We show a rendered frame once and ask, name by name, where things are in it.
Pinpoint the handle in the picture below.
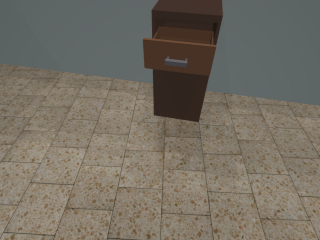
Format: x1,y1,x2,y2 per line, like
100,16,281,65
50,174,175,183
165,56,188,68

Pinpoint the drawer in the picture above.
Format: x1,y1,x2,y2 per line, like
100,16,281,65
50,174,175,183
143,26,217,76

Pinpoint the cabinet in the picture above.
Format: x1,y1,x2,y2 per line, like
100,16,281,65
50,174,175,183
151,0,223,122

